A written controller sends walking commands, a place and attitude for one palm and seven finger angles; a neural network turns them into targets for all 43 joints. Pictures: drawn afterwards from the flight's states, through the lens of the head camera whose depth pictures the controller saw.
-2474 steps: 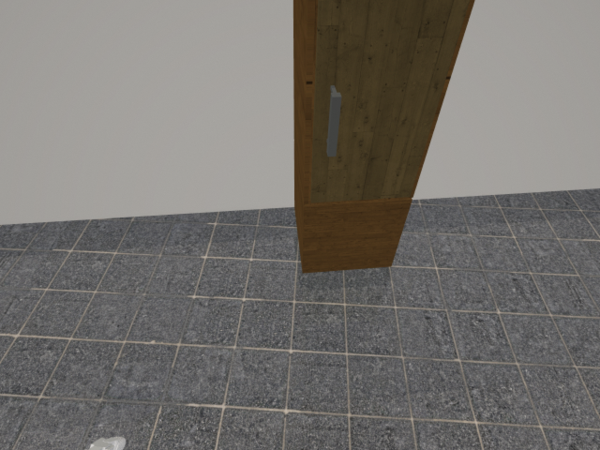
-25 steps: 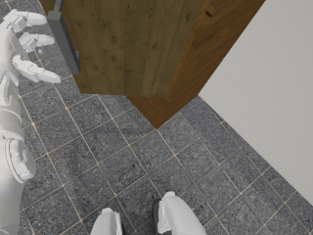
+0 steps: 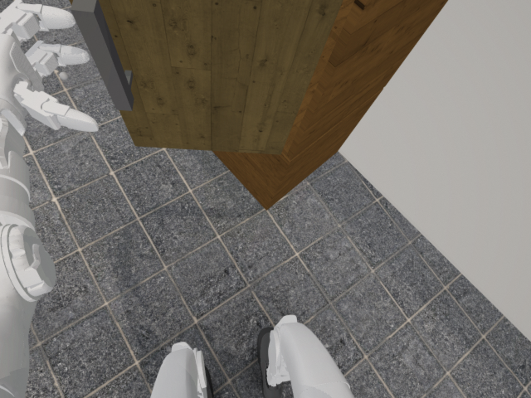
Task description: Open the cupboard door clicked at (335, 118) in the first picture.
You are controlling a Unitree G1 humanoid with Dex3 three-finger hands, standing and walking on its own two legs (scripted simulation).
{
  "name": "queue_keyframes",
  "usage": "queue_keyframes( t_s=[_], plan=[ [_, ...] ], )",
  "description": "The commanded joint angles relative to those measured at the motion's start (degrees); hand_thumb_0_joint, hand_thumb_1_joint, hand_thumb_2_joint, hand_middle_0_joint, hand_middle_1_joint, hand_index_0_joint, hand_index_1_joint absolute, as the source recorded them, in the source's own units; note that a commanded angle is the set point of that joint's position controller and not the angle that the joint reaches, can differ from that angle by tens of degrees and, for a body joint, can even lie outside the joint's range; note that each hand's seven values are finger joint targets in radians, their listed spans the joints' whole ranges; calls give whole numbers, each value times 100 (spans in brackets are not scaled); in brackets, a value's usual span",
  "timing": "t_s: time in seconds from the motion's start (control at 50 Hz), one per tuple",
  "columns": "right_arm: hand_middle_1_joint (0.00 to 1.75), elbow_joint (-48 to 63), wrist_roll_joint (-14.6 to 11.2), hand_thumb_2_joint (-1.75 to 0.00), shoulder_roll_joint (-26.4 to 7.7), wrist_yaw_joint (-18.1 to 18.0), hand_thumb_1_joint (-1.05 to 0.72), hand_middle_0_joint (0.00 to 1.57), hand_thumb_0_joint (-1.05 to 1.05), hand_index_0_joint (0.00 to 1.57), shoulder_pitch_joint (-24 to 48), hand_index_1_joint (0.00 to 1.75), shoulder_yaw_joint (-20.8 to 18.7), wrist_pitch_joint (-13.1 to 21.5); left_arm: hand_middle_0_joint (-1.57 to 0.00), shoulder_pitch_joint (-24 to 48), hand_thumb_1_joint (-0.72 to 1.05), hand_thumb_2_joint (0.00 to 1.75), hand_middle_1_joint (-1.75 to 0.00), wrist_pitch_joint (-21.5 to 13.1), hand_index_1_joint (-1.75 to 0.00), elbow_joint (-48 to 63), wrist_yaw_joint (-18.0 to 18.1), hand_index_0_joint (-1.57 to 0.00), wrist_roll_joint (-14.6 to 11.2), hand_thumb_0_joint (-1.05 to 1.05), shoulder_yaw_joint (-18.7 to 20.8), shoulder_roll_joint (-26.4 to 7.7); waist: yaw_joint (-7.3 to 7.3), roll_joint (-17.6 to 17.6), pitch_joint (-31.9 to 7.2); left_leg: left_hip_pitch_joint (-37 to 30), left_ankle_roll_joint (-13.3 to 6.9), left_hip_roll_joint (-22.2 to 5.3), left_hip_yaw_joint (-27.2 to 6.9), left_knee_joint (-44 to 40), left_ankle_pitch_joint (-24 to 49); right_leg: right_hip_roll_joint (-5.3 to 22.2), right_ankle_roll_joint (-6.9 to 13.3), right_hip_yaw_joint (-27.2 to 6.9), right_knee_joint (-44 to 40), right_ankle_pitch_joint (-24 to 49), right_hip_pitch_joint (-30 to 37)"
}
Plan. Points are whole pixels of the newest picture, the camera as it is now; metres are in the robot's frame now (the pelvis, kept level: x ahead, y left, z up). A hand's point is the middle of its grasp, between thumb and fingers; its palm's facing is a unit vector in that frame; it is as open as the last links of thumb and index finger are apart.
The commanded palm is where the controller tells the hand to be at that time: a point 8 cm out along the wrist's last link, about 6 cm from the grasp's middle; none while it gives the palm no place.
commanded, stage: slide the fingers in behind the handle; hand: left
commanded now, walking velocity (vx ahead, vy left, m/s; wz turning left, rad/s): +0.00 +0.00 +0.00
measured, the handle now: (111, 50) +0.59 +0.15 +0.06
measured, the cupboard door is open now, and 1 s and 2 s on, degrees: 49 49 49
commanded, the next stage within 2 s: close the thumb around the handle in 1.56 s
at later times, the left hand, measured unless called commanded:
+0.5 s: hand (101, 77) +0.54 +0.16 +0.06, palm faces -0.11 -0.99 -0.02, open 14.0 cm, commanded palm +0.52 +0.20 +0.06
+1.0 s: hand (123, 80) +0.54 +0.13 +0.06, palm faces -0.12 -0.99 -0.04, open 14.0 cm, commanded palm +0.52 +0.17 +0.06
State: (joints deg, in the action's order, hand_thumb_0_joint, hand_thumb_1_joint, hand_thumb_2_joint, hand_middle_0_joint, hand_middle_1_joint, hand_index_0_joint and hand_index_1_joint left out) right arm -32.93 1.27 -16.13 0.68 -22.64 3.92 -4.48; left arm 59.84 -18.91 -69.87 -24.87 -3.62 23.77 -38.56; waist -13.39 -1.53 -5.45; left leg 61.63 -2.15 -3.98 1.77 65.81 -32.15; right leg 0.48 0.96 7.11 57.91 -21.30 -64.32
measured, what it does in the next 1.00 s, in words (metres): stands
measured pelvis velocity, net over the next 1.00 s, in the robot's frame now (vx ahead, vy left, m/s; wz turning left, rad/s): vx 0.00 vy -0.01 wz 0.01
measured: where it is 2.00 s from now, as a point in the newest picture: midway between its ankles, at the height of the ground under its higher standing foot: (238, 396)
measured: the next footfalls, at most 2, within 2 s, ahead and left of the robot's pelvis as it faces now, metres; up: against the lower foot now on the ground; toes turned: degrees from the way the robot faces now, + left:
none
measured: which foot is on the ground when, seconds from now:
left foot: down 0.00-1.00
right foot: down 0.00-1.00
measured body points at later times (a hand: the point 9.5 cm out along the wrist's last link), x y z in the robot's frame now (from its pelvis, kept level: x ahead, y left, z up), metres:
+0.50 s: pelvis +0.00 +0.00 +0.00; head +0.17 +0.02 +0.42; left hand +0.54 +0.21 +0.07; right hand -0.02 -0.26 -0.10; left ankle -0.02 +0.09 -0.65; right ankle +0.05 -0.12 -0.65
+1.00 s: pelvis +0.00 -0.01 +0.00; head +0.16 +0.01 +0.42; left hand +0.54 +0.19 +0.07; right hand -0.01 -0.27 -0.10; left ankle -0.02 +0.09 -0.65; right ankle +0.05 -0.12 -0.65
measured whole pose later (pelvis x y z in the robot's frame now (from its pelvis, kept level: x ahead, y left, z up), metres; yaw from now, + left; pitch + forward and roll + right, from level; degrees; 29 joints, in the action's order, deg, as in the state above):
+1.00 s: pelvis +0.00 -0.01 +0.00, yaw +0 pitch +27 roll -3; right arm -33.5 2.0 -15.5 2.3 -23.1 2.5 -3.1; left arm 57.6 -22.2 -67.3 -14.7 -2.7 19.2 -27.9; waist -12.7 -2.1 -6.2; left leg 59.7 -1.8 -3.4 2.5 64.8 -31.8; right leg 0.8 1.3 6.1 58.7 -21.7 -63.5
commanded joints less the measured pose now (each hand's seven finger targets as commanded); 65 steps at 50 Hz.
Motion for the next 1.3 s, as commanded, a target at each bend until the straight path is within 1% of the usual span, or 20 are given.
queue_keyframes(
  t_s=[0.0, 0.04, 0.1, 0.12, 0.18, 0.22, 0.26, 0.38, 0.54, 0.56, 0.6, 0.64, 0.72, 0.84, 0.96, 1.02, 1.06, 1.12, 1.22, 1.28],
  plan=[
    [30, 107, 39, -90, -1139, -79, -90, 20, 0, 20, -1310, 30, -406, 18, -30, 2457, -50, 30, -120, -428, -120, 1297, 93, -30, -151, 0, 108, -1215, -121, -1021, -3136, -2176, 104, 139, -645, -659, 3327, -332, 71, -413, -294, 1810, 1778],
    [30, 129, 38, -90, -1130, -52, -90, 20, 0, 20, -1282, 30, -423, 32, -30, 2436, -50, 30, -120, -476, -120, 1394, 146, -30, -172, 0, 184, -1224, -36, -1180, -3345, -2190, 119, 157, -599, -661, 3266, -327, 66, -444, -283, 1829, 1865],
    [30, 124, 42, -90, -1118, -47, -90, 20, 0, 20, -1301, 30, -402, 46, -30, 2440, -50, 30, -120, -476, -120, 1274, 243, -30, -142, 0, 177, -1193, -80, -1011, -3062, -1914, 72, 175, -561, -668, 2998, -330, 73, -453, -297, 1729, 1874],
    [30, 110, 40, -90, -1119, -39, -90, 20, 0, 20, -1281, 30, -402, 42, -30, 2513, -50, 30, -120, -478, -120, 1302, 276, -30, -85, 0, 169, -1266, -46, -1147, -3091, -1910, 93, 179, -557, -688, 2954, -315, 64, -472, -293, 1700, 1893],
    [30, 174, 52, -90, -1100, -13, -90, 20, 0, 20, -1302, 30, -422, 46, -30, 2396, -50, 30, -120, -543, -120, 1610, 401, -30, 2, 0, 246, -1332, 76, -1295, -3423, -2153, 117, 181, -571, -711, 3239, -305, 80, -472, -260, 1865, 2017],
    [30, 161, 56, -90, -1077, 7, -90, 20, 0, 20, -1305, 30, -443, 37, -30, 2318, -50, 30, -120, -602, -120, 1682, 461, -30, -30, 0, 133, -1096, 67, -1376, -3474, -2434, 175, 147, -633, -706, 3571, -300, 72, -427, -248, 1916, 1854],
    [30, 131, 54, -90, -1068, 30, -90, 20, 0, 20, -1280, 30, -449, 40, -30, 2336, -50, 30, -120, -561, -120, 1536, 504, -30, -82, 0, -42, -785, -39, -1122, -3202, -2314, 148, 147, -623, -736, 3314, -316, 46, -414, -322, 1797, 1793],
    [30, 94, 50, -90, -1077, 7, -90, 20, 0, 20, -1308, 30, -437, 68, -30, 2413, -50, 30, -120, -512, -120, 1237, 675, -30, -41, 0, 12, -797, -72, -763, -2895, -1780, 76, 213, -516, -800, 2689, -294, 32, -473, -391, 1601, 1993],
    [30, 100, 80, -90, -1038, 35, -90, 20, 0, 20, -1287, 30, -467, 140, -30, 2345, -50, 30, -120, -755, -120, 1450, 764, -30, 1, 0, 48, -760, 33, -919, -3381, -1943, 99, 233, -497, -717, 3007, -267, 56, -515, -268, 1992, 2240],
    [30, 122, 63, -90, -1037, 35, -90, 20, 0, 20, -1271, 30, -470, 125, -30, 2170, -50, 30, -120, -715, -120, 1344, 755, -30, 7, 0, 30, -715, 71, -853, -3330, -1887, 97, 244, -480, -727, 2958, -268, 53, -520, -280, 1949, 2249],
    [30, 132, 52, -90, -1010, 34, -90, 20, 0, 20, -1266, 30, -458, 131, -30, 2271, -50, 30, -120, -657, -120, 1259, 759, -30, -27, 0, -170, -440, -34, -775, -3074, -1776, 57, 251, -456, -739, 2813, -272, 52, -518, -315, 1884, 2159],
    [30, 98, 43, -90, -1026, 28, -90, 20, 0, 20, -1241, 30, -463, 126, -30, 2404, -50, 30, -120, -600, -120, 1211, 774, -30, -1, 0, -221, -435, -61, -815, -2971, -1712, 67, 254, -450, -757, 2600, -259, 27, -529, -356, 1712, 2079],
    [30, 46, 84, -90, -1009, 24, -90, 20, 0, 20, -1248, 30, -493, 183, -30, 2801, -50, 30, -120, -778, -120, 1656, 869, -30, -45, 0, -293, -316, -93, -1075, -3430, -2148, 112, 241, -538, -685, 2972, -251, 45, -511, -265, 1884, 1984],
    [30, 29, 93, -90, -1008, 60, -90, 20, 0, 20, -1250, 30, -492, 191, -30, 2420, -50, 30, -120, -788, -120, 1456, 977, -30, -13, 0, -142, -383, 13, -893, -3399, -1963, 109, 260, -488, -684, 3038, -248, 53, -516, -251, 2072, 2233],
    [30, 103, 71, -90, -967, 92, -90, 20, 0, 20, -1222, 30, -513, 159, -30, 2188, -50, 30, -120, -711, -120, 1472, 1068, -30, 0, 0, -401, 34, 40, -762, -3192, -1946, 108, 272, -468, -790, 2964, -247, 49, -501, -312, 2023, 2254],
    [30, 64, 83, -90, -945, 101, -90, 20, 0, 20, -1218, 30, -542, 185, -30, 2331, -50, 30, -120, -787, -120, 1549, 1154, -30, -62, 0, -547, 320, -37, -710, -3185, -2072, 120, 262, -495, -798, 2947, -246, 31, -471, -329, 1963, 2117],
    [30, -4, 111, -90, -961, 113, -90, 20, 0, 20, -1254, 30, -541, 206, -30, 2472, -50, 30, -120, -836, -120, 1534, 1221, -30, -14, 0, -509, 249, -60, -670, -3106, -2007, 117, 263, -504, -772, 2864, -241, 34, -480, -311, 1894, 2063],
    [30, -15, 119, -90, -922, 139, -90, 20, 0, 20, -1221, 30, -555, 243, -30, 2398, -50, 30, -120, -933, -120, 1492, 1230, -30, 26, 0, -825, 647, -91, -761, -3161, -2096, 122, 288, -481, -761, 2914, -232, 37, -496, -317, 1943, 2034],
    [30, -124, 129, -90, -963, 112, -90, 20, 0, 20, -1273, 30, -556, 248, -30, 2720, -50, 30, -120, -930, -120, 1297, 1244, -30, 91, 0, -769, 476, -183, -679, -3119, -1946, 96, 295, -513, -725, 2682, -218, 37, -502, -293, 1782, 1955],
    [30, -115, 119, -90, -963, 109, -90, 20, 0, 20, -1252, 30, -540, 239, -30, 2587, -50, 30, -120, -852, -120, 1150, 1208, -30, 90, 0, -700, 410, -122, -677, -3111, -1821, 89, 319, -480, -718, 2597, -215, 48, -517, -307, 1755, 2042]
  ],
)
